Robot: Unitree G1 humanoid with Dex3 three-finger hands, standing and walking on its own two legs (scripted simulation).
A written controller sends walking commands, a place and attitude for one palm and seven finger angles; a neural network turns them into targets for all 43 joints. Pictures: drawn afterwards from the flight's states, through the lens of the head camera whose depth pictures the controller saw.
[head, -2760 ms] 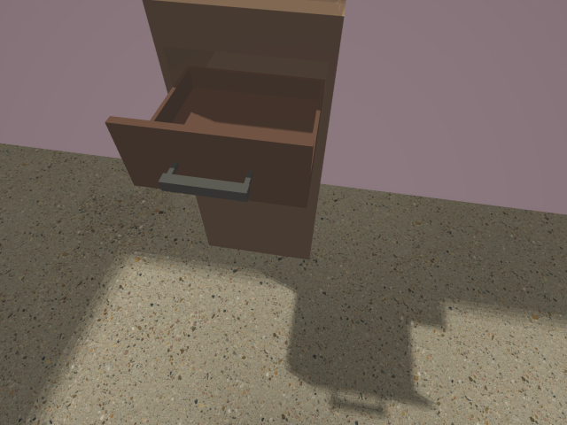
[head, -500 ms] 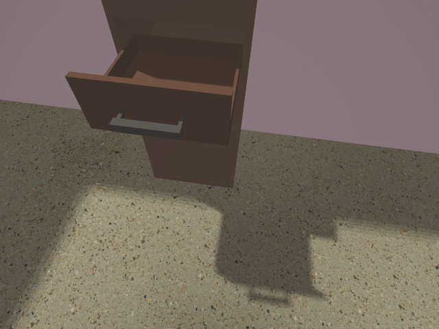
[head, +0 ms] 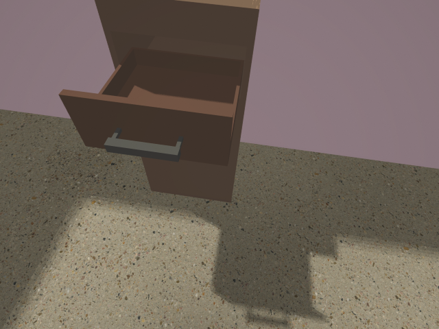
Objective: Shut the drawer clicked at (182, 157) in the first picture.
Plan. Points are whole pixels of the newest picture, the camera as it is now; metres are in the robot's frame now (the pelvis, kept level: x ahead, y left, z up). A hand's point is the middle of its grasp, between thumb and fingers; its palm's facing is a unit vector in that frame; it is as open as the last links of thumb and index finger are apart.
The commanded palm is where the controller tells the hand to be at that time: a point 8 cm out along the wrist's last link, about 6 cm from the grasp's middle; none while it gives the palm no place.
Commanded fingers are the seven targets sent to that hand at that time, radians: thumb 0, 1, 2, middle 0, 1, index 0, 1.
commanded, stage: take the last steps up to it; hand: left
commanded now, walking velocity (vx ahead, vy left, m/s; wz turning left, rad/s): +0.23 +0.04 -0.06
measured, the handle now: (146, 142) +0.49 +0.22 +0.01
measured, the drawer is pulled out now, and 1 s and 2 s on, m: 0.30 0.30 0.30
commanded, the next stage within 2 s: come to a stop and stand still in 0.26 s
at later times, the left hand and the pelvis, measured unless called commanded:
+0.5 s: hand (148, 327) +0.14 +0.16 -0.18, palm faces +0.07 -0.98 -0.19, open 7.3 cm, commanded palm none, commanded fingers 0.00 0.90 0.90 -0.20 -0.30 -0.20 -0.30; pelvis +0.14 -0.02 +0.00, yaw +1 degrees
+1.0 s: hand (140, 303) +0.19 +0.18 -0.17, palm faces +0.01 -0.97 -0.26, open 7.3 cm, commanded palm none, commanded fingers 0.00 0.90 0.90 -0.20 -0.30 -0.20 -0.30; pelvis +0.14 -0.02 -0.01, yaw -1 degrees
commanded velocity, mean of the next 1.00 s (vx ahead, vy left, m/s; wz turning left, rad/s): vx -0.03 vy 0.03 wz -0.01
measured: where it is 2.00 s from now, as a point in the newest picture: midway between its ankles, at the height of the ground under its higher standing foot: outside the picture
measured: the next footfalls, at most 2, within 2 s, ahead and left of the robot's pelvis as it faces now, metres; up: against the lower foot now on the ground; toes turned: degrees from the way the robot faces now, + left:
right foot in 0.20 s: +0.14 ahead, -0.13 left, +0.00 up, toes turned -4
left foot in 0.44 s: +0.24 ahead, +0.11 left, +0.00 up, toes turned +1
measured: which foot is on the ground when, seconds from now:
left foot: down 0.00-0.20, up 0.22-0.42, down 0.44-1.00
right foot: up 0.00-0.18, down 0.20-1.00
